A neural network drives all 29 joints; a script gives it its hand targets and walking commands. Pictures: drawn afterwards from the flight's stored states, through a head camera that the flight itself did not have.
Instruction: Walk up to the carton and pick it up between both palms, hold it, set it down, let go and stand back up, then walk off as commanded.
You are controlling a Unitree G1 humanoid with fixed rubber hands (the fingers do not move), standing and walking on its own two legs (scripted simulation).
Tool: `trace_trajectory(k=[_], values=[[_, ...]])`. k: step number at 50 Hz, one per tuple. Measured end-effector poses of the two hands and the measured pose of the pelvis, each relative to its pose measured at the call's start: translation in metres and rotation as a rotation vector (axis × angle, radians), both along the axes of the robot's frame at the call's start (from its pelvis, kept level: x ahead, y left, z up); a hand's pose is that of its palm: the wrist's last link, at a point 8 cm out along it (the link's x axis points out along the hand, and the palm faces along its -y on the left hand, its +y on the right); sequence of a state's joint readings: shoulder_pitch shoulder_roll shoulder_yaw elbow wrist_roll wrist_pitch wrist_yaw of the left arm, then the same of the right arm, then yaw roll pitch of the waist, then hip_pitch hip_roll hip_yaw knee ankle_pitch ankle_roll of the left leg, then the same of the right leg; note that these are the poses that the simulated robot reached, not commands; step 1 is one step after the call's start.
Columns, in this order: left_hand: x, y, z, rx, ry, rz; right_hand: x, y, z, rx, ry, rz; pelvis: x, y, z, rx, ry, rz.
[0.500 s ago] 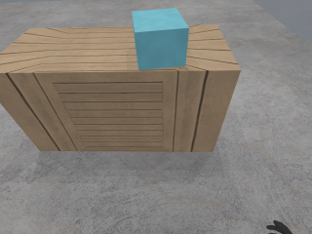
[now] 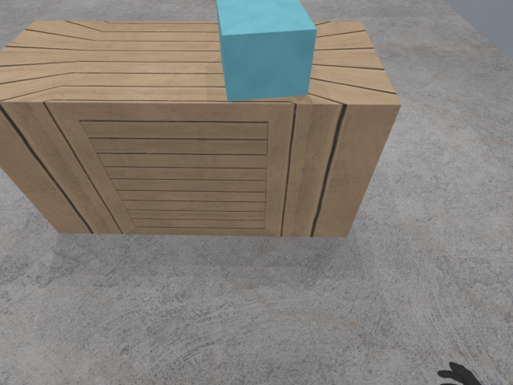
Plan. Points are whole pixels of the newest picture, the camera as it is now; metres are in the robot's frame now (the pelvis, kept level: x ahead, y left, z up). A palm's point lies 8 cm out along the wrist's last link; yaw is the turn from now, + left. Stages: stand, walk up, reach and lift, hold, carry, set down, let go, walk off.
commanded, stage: walk off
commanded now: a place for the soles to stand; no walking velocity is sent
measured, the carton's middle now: (261, 45) +1.03 +0.01 +0.04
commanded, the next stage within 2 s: stand in 0.38 s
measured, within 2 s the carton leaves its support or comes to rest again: neither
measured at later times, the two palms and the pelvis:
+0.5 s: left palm out of the picture +0.06 +0.31 -0.09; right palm out of the picture +0.11 -0.32 -0.08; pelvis -0.03 -0.01 +0.00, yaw +0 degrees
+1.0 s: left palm out of the picture +0.09 +0.32 -0.08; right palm out of the picture +0.12 -0.32 -0.08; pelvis -0.01 +0.00 +0.01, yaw +0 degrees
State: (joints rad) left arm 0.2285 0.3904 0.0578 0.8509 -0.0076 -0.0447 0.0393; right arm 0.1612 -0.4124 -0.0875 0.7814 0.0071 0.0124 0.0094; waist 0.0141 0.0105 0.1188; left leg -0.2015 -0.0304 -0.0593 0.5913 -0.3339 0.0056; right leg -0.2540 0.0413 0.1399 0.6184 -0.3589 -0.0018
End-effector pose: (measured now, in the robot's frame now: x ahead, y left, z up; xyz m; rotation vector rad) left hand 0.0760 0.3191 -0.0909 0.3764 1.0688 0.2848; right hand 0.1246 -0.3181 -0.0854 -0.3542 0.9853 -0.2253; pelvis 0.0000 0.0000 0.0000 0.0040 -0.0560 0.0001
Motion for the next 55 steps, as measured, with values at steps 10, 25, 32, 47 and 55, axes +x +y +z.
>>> trace_trajectory(k=[10,25,32,47,55], values=[[-0.009,0.005,0.000,-0.007,-0.018,-0.002,-0.007,0.006,0.005,-0.005,-0.019,0.004,-0.015,0.006,0.001,-0.007,-0.001,0.002],[-0.021,-0.006,0.005,-0.010,-0.020,-0.005,-0.016,-0.005,0.004,0.010,-0.043,0.002,-0.027,-0.006,0.001,0.005,-0.021,0.000],[-0.016,-0.009,0.007,-0.015,-0.011,-0.007,-0.018,-0.008,0.000,0.014,-0.020,-0.006,-0.022,-0.008,0.003,0.009,-0.015,0.001],[0.011,-0.006,0.012,-0.020,-0.045,-0.017,-0.003,-0.003,0.002,0.013,-0.007,-0.004,-0.007,-0.004,0.006,0.005,-0.019,0.001],[0.015,-0.002,0.011,-0.025,-0.040,-0.010,-0.003,-0.001,0.002,0.010,0.005,-0.011,-0.003,0.000,0.007,0.000,-0.023,0.001]])
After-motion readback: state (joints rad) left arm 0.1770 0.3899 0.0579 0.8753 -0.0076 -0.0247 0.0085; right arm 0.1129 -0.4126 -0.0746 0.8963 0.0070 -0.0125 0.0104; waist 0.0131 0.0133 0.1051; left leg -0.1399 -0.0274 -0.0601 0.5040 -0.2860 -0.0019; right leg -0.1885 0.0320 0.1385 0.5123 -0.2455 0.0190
